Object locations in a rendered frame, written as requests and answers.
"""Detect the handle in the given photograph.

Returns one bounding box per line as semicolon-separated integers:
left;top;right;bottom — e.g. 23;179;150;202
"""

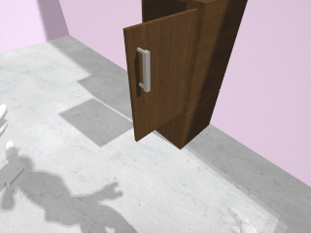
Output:
137;48;151;92

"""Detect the left robot hand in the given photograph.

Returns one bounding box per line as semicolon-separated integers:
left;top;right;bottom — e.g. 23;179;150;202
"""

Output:
0;104;25;191

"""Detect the right robot hand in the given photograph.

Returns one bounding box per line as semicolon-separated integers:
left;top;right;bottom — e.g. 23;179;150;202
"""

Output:
227;207;257;233

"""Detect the cupboard door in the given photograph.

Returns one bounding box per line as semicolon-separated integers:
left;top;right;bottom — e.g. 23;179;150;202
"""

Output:
122;8;198;142

